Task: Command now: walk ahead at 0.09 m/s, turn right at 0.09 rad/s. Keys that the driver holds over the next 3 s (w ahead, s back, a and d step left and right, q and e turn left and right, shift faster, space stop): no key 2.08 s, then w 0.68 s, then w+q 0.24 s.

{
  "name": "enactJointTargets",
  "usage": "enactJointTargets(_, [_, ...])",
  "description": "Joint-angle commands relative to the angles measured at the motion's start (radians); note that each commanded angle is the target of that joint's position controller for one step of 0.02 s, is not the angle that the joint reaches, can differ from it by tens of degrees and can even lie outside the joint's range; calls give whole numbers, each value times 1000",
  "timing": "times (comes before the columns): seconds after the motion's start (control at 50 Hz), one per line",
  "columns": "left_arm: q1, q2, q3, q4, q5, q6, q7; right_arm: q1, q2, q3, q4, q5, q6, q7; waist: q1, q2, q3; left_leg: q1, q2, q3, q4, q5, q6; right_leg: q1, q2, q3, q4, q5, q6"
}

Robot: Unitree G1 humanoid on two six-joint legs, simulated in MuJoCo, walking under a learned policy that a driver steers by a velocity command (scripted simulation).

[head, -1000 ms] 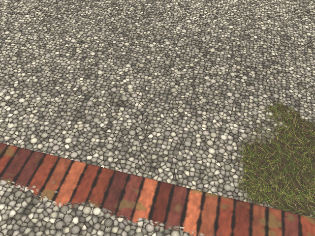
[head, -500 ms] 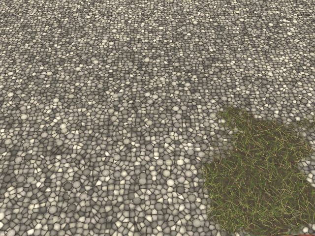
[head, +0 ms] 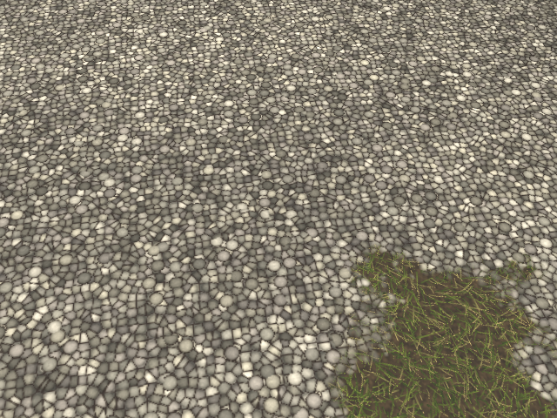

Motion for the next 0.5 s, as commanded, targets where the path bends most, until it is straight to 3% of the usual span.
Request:
enactJointTargets(0.02, [66,92,30,-40,1,52,13,-28,-110,-15,-51,6,30,1,24,98,-133,184,289,-333,-206,116,197,-101,-123,4,-20,13,31])
enactJointTargets(0.04, [73,62,22,-34,1,64,17,-61,-128,-22,-51,0,43,0,34,142,-106,92,236,-270,-238,50,170,-20,-111,-40,-124,49,31])
enactJointTargets(0.08, [80,35,16,-18,7,62,20,-43,-128,-25,-36,-4,56,-8,23,173,-132,76,200,-215,-252,9,162,82,-98,-68,-261,162,23])
enactJointTargets(0.14, [109,36,21,13,14,54,14,-31,-122,-20,-12,18,62,-20,45,147,-152,74,182,-182,-233,-168,129,214,-78,-101,-495,378,-10])
enactJointTargets(0.16, [97,43,22,11,27,53,12,-14,-107,-14,-2,20,63,-22,42,126,-141,54,163,-177,-234,-273,89,242,-90,-89,-541,401,-28])
enactJointTargets(0.18, [76,73,25,-5,39,50,13,-3,-95,-8,5,15,62,-22,27,87,-112,30,138,-162,-212,-351,43,239,-152,-21,-583,396,-57])
enactJointTargets(0.2, [42,129,38,-4,27,49,17,19,-103,-15,3,12,61,-22,-27,-10,-60,60,73,-100,-192,-342,8,119,-166,3,-592,244,-87])
enactJointTargets(0.22, [27,96,33,1,23,41,16,0,-101,-14,10,6,61,-26,-19,-45,-32,146,52,-68,-147,-265,-14,8,-156,7,-637,107,-86])
enactJointTargets(0.24, [16,67,25,6,26,28,16,0,-95,-13,15,7,62,-31,-25,-60,-19,198,53,-65,-118,-201,-14,-38,-153,8,-666,90,-70])
enactJointTargets(0.26, [6,62,23,11,27,16,16,14,-84,-12,28,9,65,-36,-33,-69,-15,227,56,-64,-99,-155,-7,-50,-149,3,-674,129,-53])
enactJointTargets(0.34, [39,59,23,39,13,-13,16,39,-83,-15,68,9,69,-41,-27,-31,-30,238,56,-61,-80,-40,7,14,-141,-13,-638,298,-43])
enactJointTargets(0.5, [72,50,19,86,9,-14,18,34,-90,-21,131,18,83,-46,-11,15,-50,271,58,-61,-60,93,-1,83,-131,-34,-606,464,-53])
Next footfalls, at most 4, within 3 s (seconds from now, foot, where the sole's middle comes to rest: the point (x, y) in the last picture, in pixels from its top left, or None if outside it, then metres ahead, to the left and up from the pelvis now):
0.18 right None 0.07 -0.15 -0.76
2.84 right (342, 393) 0.54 -0.13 -0.80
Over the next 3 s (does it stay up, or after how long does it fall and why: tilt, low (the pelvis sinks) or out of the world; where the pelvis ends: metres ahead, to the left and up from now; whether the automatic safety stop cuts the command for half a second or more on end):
stays up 0.47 -0.06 -0.02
